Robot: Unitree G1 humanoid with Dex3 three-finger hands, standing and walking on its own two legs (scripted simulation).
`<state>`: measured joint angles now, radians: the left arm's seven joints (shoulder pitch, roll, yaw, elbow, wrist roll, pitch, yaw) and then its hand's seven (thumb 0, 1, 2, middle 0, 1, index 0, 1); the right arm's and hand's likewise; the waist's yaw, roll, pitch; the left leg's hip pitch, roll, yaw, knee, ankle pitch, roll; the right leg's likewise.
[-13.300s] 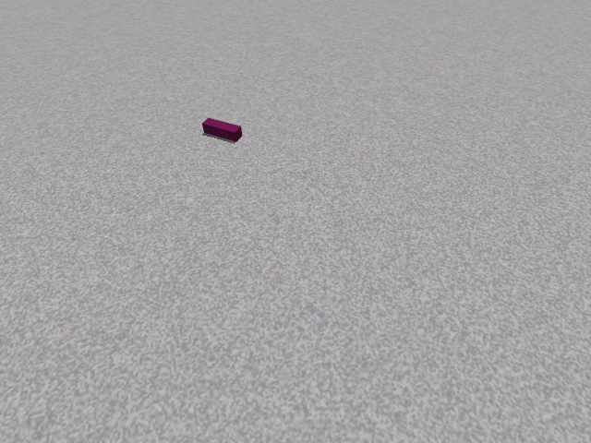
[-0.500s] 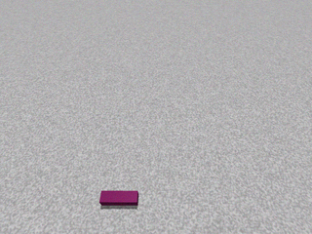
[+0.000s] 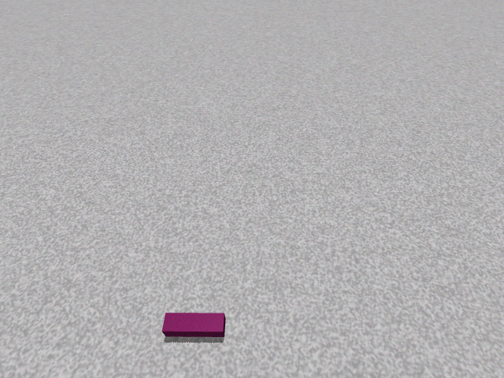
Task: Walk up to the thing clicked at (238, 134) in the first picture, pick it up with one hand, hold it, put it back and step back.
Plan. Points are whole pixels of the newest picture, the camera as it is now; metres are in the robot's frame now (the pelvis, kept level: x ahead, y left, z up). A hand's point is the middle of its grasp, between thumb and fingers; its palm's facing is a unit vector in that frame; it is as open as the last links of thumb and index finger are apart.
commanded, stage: stand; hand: left
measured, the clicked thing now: (195, 324) +0.44 +0.25 -0.75
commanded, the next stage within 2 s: none
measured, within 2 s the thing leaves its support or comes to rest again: neither
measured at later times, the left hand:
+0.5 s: hand out of the picture +0.08 +0.24 -0.16, palm faces -0.05 -0.94 -0.34, open 7.4 cm
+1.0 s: hand out of the picture +0.09 +0.23 -0.15, palm faces -0.05 -0.94 -0.35, open 7.4 cm
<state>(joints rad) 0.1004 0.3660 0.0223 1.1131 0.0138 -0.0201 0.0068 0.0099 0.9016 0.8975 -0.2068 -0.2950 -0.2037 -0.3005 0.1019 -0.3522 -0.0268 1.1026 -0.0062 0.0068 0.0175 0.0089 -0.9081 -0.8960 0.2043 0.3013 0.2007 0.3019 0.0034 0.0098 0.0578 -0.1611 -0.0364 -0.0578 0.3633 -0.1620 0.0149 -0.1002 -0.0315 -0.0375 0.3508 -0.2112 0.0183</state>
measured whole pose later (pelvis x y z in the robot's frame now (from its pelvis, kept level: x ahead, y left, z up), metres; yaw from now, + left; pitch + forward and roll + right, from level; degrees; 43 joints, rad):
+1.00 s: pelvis +0.01 -0.02 +0.00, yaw -1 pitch -2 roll +0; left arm 0.12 0.35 0.00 1.13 0.01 -0.01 0.00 0.01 0.90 0.90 -0.21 -0.30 -0.20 -0.30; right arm 0.11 -0.35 0.00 1.14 0.00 -0.01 0.00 0.01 -0.91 -0.90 0.20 0.30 0.20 0.30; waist 0.00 0.01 0.05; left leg -0.12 0.00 -0.05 0.30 -0.15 -0.02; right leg -0.07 0.00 -0.02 0.30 -0.20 -0.01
